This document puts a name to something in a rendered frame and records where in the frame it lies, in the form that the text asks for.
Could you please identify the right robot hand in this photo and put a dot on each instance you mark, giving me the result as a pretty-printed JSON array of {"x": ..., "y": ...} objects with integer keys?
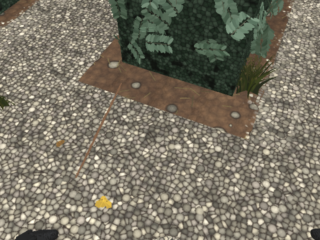
[{"x": 315, "y": 233}]

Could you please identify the left robot hand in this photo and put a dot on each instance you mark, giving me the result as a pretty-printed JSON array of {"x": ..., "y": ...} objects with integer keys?
[{"x": 45, "y": 234}]

